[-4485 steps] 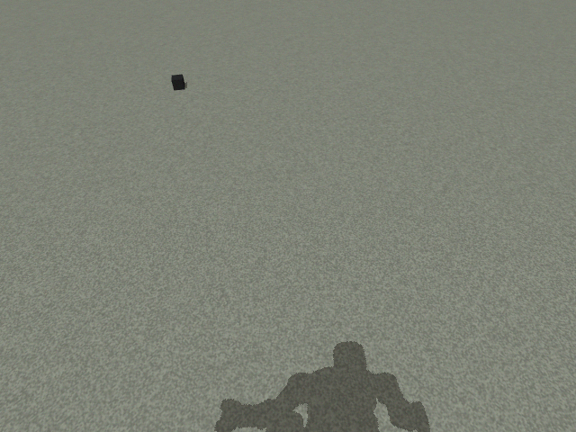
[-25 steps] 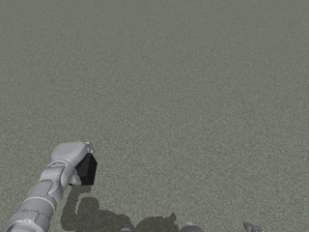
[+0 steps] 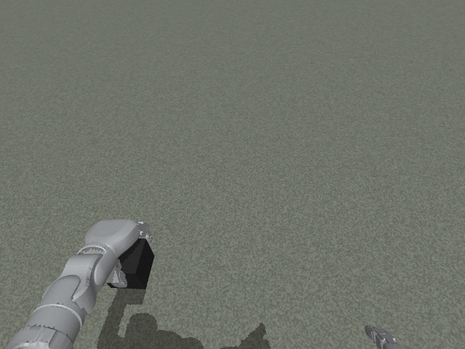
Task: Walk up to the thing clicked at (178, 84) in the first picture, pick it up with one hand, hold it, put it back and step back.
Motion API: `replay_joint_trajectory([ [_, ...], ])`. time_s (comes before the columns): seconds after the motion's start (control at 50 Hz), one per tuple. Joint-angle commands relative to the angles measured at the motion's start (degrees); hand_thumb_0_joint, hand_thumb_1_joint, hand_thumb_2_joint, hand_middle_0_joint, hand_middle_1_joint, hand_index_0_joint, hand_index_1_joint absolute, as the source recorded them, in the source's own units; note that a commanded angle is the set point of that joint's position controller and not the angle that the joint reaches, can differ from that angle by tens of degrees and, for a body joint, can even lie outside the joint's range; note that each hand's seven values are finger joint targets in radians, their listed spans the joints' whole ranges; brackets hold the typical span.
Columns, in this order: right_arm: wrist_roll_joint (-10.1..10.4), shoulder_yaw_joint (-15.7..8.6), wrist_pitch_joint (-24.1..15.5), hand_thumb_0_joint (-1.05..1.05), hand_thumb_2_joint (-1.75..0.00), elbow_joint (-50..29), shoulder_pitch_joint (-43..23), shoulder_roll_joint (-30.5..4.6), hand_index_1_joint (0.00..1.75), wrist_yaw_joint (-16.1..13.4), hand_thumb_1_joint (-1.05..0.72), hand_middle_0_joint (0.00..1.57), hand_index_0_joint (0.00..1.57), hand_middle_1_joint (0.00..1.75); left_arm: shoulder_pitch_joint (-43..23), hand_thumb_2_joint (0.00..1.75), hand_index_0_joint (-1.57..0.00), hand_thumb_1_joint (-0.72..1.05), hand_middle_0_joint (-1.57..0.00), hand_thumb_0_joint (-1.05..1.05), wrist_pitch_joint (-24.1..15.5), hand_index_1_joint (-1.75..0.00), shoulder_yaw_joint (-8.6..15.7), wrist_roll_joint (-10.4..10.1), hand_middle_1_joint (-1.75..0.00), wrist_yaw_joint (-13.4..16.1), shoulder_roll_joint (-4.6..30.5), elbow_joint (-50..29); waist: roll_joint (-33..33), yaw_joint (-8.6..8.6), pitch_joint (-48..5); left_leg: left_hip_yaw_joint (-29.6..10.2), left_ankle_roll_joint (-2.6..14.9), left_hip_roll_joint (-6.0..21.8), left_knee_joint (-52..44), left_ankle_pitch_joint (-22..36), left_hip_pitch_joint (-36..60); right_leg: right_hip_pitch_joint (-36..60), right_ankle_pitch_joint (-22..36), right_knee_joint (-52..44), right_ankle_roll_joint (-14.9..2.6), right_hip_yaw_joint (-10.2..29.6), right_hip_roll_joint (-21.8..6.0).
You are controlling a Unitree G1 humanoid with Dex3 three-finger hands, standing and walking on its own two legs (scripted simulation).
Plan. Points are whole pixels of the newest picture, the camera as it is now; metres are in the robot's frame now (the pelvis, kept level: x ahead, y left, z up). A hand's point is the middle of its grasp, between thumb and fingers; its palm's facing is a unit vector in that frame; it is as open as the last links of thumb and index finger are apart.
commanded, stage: hold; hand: left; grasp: from above
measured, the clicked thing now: (128, 263) +0.32 +0.23 -0.09
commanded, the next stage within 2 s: crouch in 1.46 s
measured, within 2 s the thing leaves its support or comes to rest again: neither
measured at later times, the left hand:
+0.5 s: hand (122, 269) +0.28 +0.21 -0.02, palm faces -0.46 -0.02 -0.89, open 10.0 cm
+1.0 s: hand (118, 270) +0.27 +0.21 +0.00, palm faces -0.44 -0.02 -0.90, open 10.0 cm
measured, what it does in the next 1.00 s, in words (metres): stands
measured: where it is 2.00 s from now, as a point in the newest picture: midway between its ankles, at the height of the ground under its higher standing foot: outside the picture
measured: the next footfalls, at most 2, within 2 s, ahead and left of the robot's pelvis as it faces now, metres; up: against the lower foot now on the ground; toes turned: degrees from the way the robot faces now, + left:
none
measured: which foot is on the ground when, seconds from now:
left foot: down 0.00-1.00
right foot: down 0.00-1.00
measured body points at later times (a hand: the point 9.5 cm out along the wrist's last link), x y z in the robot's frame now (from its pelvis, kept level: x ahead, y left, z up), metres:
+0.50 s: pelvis -0.02 -0.01 +0.01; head -0.01 -0.04 +0.46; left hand +0.30 +0.21 +0.03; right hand +0.12 -0.27 -0.11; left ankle -0.01 +0.12 -0.72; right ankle +0.01 -0.14 -0.72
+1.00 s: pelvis -0.03 -0.01 +0.02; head -0.02 -0.04 +0.47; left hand +0.29 +0.20 +0.05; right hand +0.13 -0.26 -0.10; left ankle -0.01 +0.12 -0.72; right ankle +0.01 -0.14 -0.72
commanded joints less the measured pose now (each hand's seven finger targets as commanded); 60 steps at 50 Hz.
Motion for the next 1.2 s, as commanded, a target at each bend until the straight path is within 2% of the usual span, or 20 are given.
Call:
replay_joint_trajectory([
  [0.0,-0.2,-2.7,-1.7,0.0,-0.89,-6.8,-1.6,-8.1,0.3,-0.6,-0.89,0.2,0.2,0.3,-18.6,0.68,-0.95,0.62,-0.9,0.0,-0.5,-0.65,6.5,-0.7,-0.7,1.5,13.0,-13.7,-0.1,-0.16,-18.0,-0.2,0.76,-2.3,-4.7,23.9,10.9,9.0,19.9,-3.9,-1.88,-1.2,2.8],
  [0.02,-0.2,-2.6,-1.6,0.0,-0.89,-6.8,-2.0,-8.2,0.3,-0.7,-0.89,0.2,0.2,0.3,-17.3,0.67,-0.95,0.63,-0.89,0.0,-0.4,-0.65,6.9,-0.4,-0.71,1.6,13.3,-12.0,-0.3,0.28,-17.0,-0.3,0.73,-2.2,-4.9,23.7,10.6,9.0,19.5,-4.2,-1.9,-1.4,2.9],
  [0.04,-0.2,-2.6,-1.5,0.0,-0.89,-6.9,-1.9,-7.9,0.3,-0.7,-0.89,0.2,0.2,0.3,-17.3,0.68,-0.96,0.63,-0.9,0.0,-0.3,-0.65,6.0,-0.6,-0.71,1.7,11.9,-12.3,-1.3,-0.15,-16.7,-0.1,0.89,-2.3,-4.9,23.6,10.7,8.9,20.1,-4.4,-1.76,-1.2,2.8],
  [0.08,-0.1,-2.6,-1.4,0.0,-0.89,-7.0,-2.4,-8.2,0.3,-0.8,-0.89,0.2,0.2,0.3,-17.6,0.65,-0.97,0.65,-0.91,0.0,-0.3,-0.63,6.8,-0.4,-0.69,2.1,13.1,-13.0,-0.7,0.23,-16.3,0.0,0.77,-2.3,-5.7,23.0,11.1,9.5,19.2,-4.8,-1.83,-1.3,2.8],
  [0.22,0.1,-2.3,-0.8,0.0,-0.89,-7.9,-4.2,-8.0,0.3,-0.9,-0.9,0.2,0.2,0.3,-16.6,0.69,-0.94,0.61,-0.89,0.0,0.5,-0.66,4.8,-0.3,-0.71,1.2,11.5,-12.5,-2.2,0.4,-13.5,0.5,1.21,-2.6,-7.3,19.4,11.0,8.8,16.3,-7.0,-1.53,-0.9,2.5],
  [0.28,0.3,-2.1,-0.7,0.0,-0.9,-8.4,-5.1,-8.0,0.3,-1.0,-0.9,0.2,0.2,0.3,-16.6,0.67,-0.93,0.59,-0.88,0.0,0.7,-0.66,5.6,-1.0,-0.71,0.9,12.4,-13.3,-2.5,1.07,-12.3,0.5,1.24,-2.6,-8.8,16.2,11.1,9.5,12.7,-8.5,-1.59,-0.9,2.5],
  [0.32,0.3,-1.8,-0.7,0.0,-0.9,-8.7,-5.5,-7.8,0.3,-1.0,-0.9,0.2,0.2,0.3,-17.0,0.67,-0.91,0.56,-0.86,0.0,0.6,-0.66,5.4,-1.3,-0.71,0.6,12.0,-13.5,-2.3,0.62,-11.9,0.5,1.3,-2.6,-9.5,14.5,11.4,9.6,11.1,-9.1,-1.61,-0.7,2.4],
  [0.46,0.2,-1.4,-0.7,0.0,-0.9,-8.9,-6.7,-7.7,0.3,-1.3,-0.9,0.2,0.2,0.3,-16.7,0.65,-0.9,0.56,-0.85,0.0,0.0,-0.66,6.4,-1.2,-0.72,0.5,13.1,-14.3,-1.6,1.1,-11.0,0.5,1.27,-2.6,-11.2,12.3,12.1,10.1,8.4,-10.4,-1.77,-0.6,2.5],
  [0.66,0.3,-0.9,-1.3,0.0,-0.9,-8.9,-8.8,-7.4,0.3,-1.9,-0.9,0.2,0.2,0.3,-16.6,0.65,-0.91,0.57,-0.85,0.0,-0.5,-0.68,6.0,-1.9,-0.74,0.3,12.6,-15.6,-2.7,1.28,-9.5,0.8,1.38,-2.7,-12.8,10.3,13.1,10.5,6.0,-12.8,-1.51,-0.4,2.3],
  [0.68,0.4,-0.8,-1.4,0.0,-0.9,-8.8,-8.6,-7.3,0.3,-1.9,-0.91,0.2,0.2,0.3,-16.5,0.65,-0.91,0.58,-0.85,0.0,-0.4,-0.69,4.9,-1.8,-0.75,0.1,11.7,-15.2,-3.4,0.71,-9.2,1.0,1.54,-2.8,-12.8,9.7,13.1,10.5,5.6,-13.1,-1.29,-0.2,2.1],
  [0.7,0.4,-0.7,-1.5,0.0,-0.9,-8.9,-8.7,-7.3,0.3,-1.9,-0.91,0.2,0.2,0.3,-16.0,0.64,-0.9,0.57,-0.84,0.0,-0.4,-0.68,5.6,-2.0,-0.75,0.0,12.3,-15.4,-3.6,1.11,-9.0,0.9,1.57,-2.8,-13.0,9.4,13.0,10.7,5.2,-13.4,-1.26,-0.3,2.1],
  [0.72,0.5,-0.8,-1.5,0.0,-0.9,-8.9,-9.1,-7.4,0.3,-1.9,-0.91,0.2,0.2,0.3,-15.9,0.65,-0.91,0.57,-0.85,0.0,-0.5,-0.68,6.3,-2.1,-0.74,0.0,13.1,-16.0,-2.9,1.64,-9.1,1.1,1.48,-2.9,-13.5,9.3,13.1,11.3,5.0,-13.5,-1.44,-0.3,2.1],
  [0.82,0.6,-0.7,-1.5,0.0,-0.9,-9.0,-9.6,-7.2,0.3,-2.0,-0.91,0.2,0.2,0.3,-16.1,0.67,-0.93,0.59,-0.87,0.0,-0.4,-0.69,5.7,-2.2,-0.74,-0.6,12.7,-18.0,-2.3,1.53,-9.9,0.9,1.36,-2.5,-14.3,10.9,15.0,12.3,6.5,-13.6,-1.61,-0.6,2.3],
  [0.88,0.6,-0.7,-1.4,0.0,-0.9,-8.9,-9.8,-7.2,0.3,-2.1,-0.91,0.2,0.2,0.3,-15.6,0.68,-0.92,0.58,-0.87,0.0,-0.4,-0.68,6.8,-2.0,-0.73,-0.7,13.8,-17.7,-2.1,1.96,-9.6,1.0,1.28,-2.6,-14.7,11.9,15.6,12.8,7.2,-13.9,-1.7,-0.7,2.4],
  [0.94,0.5,-0.4,-1.5,0.0,-0.9,-8.8,-9.8,-7.0,0.3,-2.2,-0.91,0.2,0.2,0.3,-17.1,0.67,-0.91,0.56,-0.85,0.0,-0.4,-0.68,6.1,-1.9,-0.74,-0.8,13.0,-18.4,-1.6,1.48,-9.7,0.9,1.25,-2.5,-15.2,11.5,16.1,12.7,7.2,-14.1,-1.82,-0.6,2.5],
  [0.98,0.6,-0.5,-1.5,0.0,-0.9,-9.0,-10.2,-7.1,0.3,-2.2,-0.91,0.2,0.2,0.3,-14.2,0.66,-0.91,0.56,-0.85,0.0,-0.2,-0.67,6.6,-2.2,-0.73,-1.0,13.0,-17.3,-1.9,2.07,-8.4,0.9,1.19,-2.5,-15.4,11.9,15.6,12.8,7.4,-14.4,-1.79,-0.8,2.5],
  [1.0,0.6,-0.4,-1.5,0.0,-0.9,-9.0,-9.9,-7.0,0.3,-2.2,-0.91,0.2,0.2,0.3,-14.0,0.67,-0.91,0.56,-0.86,0.0,-0.2,-0.67,5.5,-2.3,-0.73,-1.3,11.9,-17.1,-2.6,1.54,-8.7,1.0,1.3,-2.5,-15.3,12.2,15.9,13.0,7.9,-14.4,-1.71,-0.7,2.5],
  [1.02,0.6,-0.5,-1.4,0.0,-0.9,-8.9,-10.1,-7.0,0.3,-2.2,-0.9,0.2,0.2,0.3,-14.4,0.69,-0.91,0.56,-0.86,0.0,-0.2,-0.68,6.6,-2.1,-0.73,-1.4,13.2,-17.4,-2.1,2.04,-8.6,1.1,1.32,-2.6,-15.3,12.9,16.0,13.3,8.4,-14.6,-1.68,-0.8,2.4],
  [1.14,0.6,-0.5,-1.1,0.0,-0.9,-8.7,-9.7,-6.9,0.3,-2.2,-0.9,0.2,0.2,0.3,-14.6,0.69,-0.91,0.56,-0.86,0.0,-0.5,-0.68,5.3,-2.7,-0.73,-1.7,12.0,-17.7,-1.9,1.34,-8.3,0.7,1.15,-2.3,-15.8,14.1,17.1,13.5,9.9,-14.7,-1.83,-0.9,2.6],
  [1.18,0.7,-0.6,-1.1,0.0,-0.9,-8.9,-9.9,-6.9,0.3,-2.3,-0.9,0.2,0.2,0.3,-13.1,0.69,-0.9,0.54,-0.85,0.0,-0.4,-0.67,6.2,-2.4,-0.73,-1.5,12.5,-17.0,-2.5,1.9,-8.5,0.8,1.18,-2.5,-15.7,14.9,16.9,13.7,10.4,-14.7,-1.83,-1.1,2.5],
])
